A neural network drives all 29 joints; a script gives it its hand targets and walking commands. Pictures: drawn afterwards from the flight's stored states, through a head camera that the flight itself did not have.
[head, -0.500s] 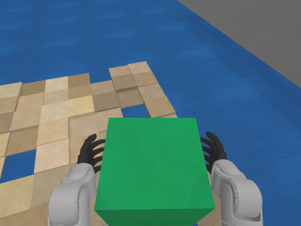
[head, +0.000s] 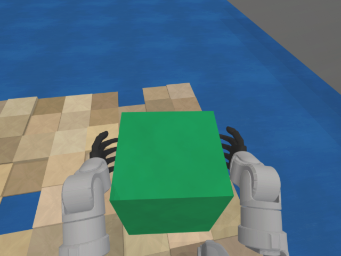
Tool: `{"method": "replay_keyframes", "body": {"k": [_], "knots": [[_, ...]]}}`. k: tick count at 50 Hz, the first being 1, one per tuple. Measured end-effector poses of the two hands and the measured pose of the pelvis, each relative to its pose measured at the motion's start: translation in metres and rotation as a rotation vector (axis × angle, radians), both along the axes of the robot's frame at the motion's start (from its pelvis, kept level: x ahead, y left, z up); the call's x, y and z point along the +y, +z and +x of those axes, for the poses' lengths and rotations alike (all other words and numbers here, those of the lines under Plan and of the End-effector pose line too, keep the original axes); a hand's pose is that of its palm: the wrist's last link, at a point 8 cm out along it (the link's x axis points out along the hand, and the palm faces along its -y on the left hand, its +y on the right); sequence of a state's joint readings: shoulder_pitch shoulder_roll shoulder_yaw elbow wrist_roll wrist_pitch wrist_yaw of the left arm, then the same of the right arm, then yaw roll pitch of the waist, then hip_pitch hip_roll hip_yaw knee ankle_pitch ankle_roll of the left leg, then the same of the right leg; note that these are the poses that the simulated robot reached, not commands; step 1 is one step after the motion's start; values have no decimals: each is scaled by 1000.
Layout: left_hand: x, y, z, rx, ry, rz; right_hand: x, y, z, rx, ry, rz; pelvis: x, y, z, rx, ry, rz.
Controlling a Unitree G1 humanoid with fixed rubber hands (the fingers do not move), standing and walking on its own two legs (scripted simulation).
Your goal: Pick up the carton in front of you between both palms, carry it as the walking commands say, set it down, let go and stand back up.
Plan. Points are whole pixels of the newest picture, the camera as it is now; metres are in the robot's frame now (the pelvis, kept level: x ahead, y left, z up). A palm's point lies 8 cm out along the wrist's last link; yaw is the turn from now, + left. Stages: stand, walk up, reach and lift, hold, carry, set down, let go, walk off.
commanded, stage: carry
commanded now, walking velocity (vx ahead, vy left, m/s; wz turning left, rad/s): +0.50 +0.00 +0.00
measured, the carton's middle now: (168, 176) +0.30 +0.00 +0.02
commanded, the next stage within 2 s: none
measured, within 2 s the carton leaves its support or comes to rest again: neither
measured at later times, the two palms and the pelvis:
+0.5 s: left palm (112, 56) +0.62 +0.15 +0.17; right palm (209, 51) +0.65 -0.15 +0.17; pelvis +0.30 -0.03 +0.03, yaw +3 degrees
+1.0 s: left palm (116, 31) +0.95 +0.19 +0.11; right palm (186, 29) +0.96 -0.11 +0.11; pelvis +0.63 +0.02 +0.00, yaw +4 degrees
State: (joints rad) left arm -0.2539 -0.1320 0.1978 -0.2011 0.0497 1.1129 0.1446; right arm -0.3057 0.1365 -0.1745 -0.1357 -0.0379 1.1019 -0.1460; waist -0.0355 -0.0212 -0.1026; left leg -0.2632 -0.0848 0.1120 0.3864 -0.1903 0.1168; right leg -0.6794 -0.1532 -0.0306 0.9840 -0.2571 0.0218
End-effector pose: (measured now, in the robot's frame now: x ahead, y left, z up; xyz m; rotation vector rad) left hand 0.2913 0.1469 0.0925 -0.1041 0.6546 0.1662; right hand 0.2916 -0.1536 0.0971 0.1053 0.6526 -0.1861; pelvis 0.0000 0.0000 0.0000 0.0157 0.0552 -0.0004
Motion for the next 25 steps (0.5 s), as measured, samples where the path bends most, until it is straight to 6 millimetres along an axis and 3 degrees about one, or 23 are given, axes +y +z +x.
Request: {"method": "replay_keyframes", "body": {"k": [5, 11, 18, 25], "knots": [[-5, 15, 78, -33, 28, 5, -6, 15, 85, -33, 31, -12, -17, 7, 59, 17, 22, -22], [-24, 38, 179, -110, 58, 34, -27, 29, 191, -114, 43, -16, -41, 2, 134, 31, 55, -61], [-18, 56, 246, -114, 120, 15, -19, 50, 280, -120, 73, 50, -47, 24, 205, 53, 56, -37], [4, 74, 331, -156, 126, -4, 3, 68, 362, -163, 78, 39, -29, 27, 296, 54, 55, -41]]}}
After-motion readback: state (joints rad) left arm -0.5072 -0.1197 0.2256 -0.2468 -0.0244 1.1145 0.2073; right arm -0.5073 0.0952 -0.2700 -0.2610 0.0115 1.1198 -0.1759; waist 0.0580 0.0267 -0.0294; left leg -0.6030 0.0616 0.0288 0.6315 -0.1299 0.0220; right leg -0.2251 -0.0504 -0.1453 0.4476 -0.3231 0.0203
